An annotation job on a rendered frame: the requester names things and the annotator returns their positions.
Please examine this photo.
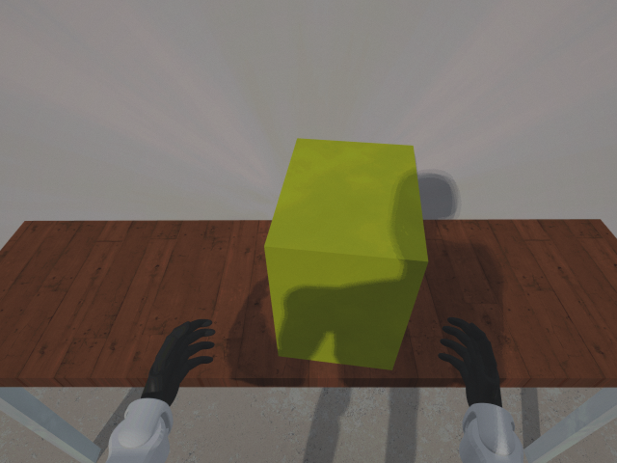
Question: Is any table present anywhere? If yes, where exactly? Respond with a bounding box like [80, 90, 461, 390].
[0, 219, 617, 463]

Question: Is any robot right forearm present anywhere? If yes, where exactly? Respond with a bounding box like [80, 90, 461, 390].
[459, 403, 523, 463]

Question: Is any robot left forearm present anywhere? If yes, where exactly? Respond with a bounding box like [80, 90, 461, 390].
[105, 398, 174, 463]

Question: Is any robot right hand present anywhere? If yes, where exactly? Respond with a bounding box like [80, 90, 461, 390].
[438, 317, 502, 407]

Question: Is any robot left hand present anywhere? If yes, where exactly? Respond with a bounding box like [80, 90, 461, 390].
[141, 319, 215, 406]

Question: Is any carton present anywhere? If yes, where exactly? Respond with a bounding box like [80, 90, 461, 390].
[264, 138, 428, 370]

